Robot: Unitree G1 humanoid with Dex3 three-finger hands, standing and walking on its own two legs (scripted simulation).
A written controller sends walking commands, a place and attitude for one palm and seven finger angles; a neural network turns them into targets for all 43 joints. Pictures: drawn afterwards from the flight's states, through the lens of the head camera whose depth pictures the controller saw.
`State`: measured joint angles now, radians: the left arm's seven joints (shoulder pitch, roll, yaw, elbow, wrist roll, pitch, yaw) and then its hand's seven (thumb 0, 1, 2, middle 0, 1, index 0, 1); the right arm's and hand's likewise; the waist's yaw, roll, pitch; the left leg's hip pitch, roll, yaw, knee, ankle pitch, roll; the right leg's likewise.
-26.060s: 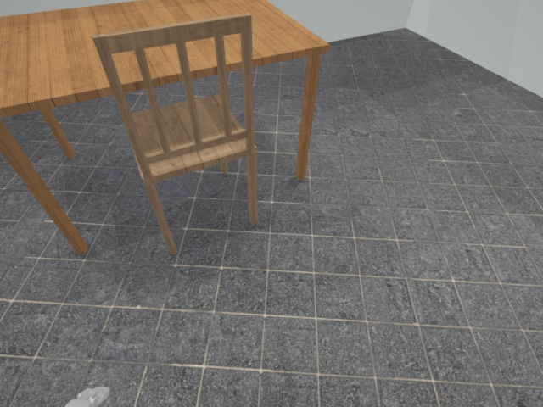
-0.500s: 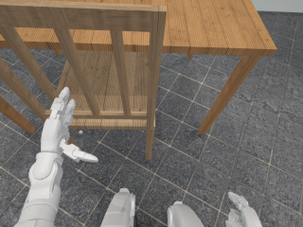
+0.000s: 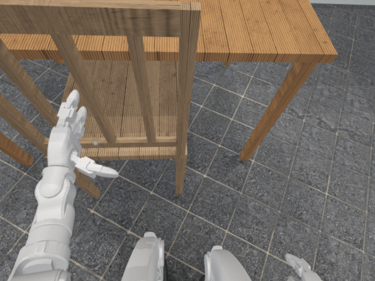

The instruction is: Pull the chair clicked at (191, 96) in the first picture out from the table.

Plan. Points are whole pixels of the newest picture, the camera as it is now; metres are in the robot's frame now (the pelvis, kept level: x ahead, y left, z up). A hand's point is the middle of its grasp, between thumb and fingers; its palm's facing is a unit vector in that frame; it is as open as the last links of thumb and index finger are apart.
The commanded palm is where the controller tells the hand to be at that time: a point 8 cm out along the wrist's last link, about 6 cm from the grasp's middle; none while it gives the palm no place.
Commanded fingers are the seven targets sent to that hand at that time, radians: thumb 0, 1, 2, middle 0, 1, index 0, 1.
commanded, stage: push the fingers through the gap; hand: left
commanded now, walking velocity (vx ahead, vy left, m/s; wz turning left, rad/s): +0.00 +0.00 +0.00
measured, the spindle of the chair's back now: (93, 102) +0.47 +0.21 +0.06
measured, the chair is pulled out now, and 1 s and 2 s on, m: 0.00 0.00 0.00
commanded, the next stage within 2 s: hook a spindle and tug to test in 0.92 s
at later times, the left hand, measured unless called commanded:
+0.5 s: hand (103, 124) +0.44 +0.19 +0.03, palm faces +0.06 -1.00 -0.06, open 16.9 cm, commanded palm +0.41 +0.24 +0.02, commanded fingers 0.00 -0.50 0.30 -0.06 -0.08 -0.06 -0.08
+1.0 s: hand (100, 125) +0.43 +0.20 +0.03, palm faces +0.06 -1.00 -0.06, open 16.9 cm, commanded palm +0.41 +0.24 +0.02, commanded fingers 0.00 -0.50 0.30 -0.06 -0.08 -0.06 -0.08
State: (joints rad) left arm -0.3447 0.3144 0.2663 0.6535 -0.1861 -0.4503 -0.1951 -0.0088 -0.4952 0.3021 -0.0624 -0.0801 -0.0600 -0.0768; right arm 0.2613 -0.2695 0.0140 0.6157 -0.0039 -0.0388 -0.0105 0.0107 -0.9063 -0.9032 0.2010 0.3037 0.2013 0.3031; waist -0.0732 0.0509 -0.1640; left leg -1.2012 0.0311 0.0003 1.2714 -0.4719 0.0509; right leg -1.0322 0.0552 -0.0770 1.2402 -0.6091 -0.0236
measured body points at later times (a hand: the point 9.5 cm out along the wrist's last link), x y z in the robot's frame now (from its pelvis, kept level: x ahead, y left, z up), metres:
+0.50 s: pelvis +0.00 +0.00 +0.00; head +0.12 +0.02 +0.43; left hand +0.43 +0.25 +0.03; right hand +0.08 -0.26 -0.12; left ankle +0.06 +0.09 -0.62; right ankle -0.01 -0.11 -0.62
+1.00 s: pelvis +0.00 +0.00 +0.00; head +0.12 +0.02 +0.43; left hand +0.42 +0.25 +0.04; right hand +0.08 -0.27 -0.12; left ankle +0.06 +0.09 -0.62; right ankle -0.01 -0.11 -0.62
